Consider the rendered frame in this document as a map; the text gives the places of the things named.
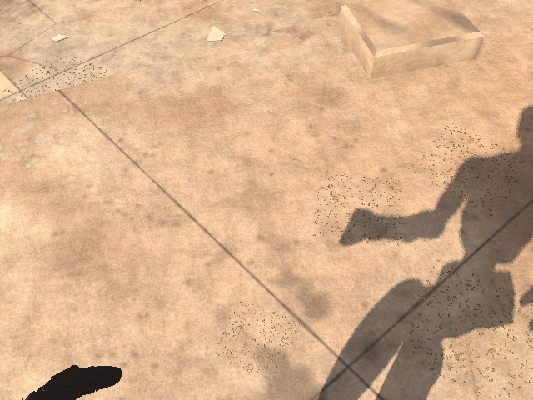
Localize robot left hand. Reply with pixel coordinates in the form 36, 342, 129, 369
22, 365, 122, 400

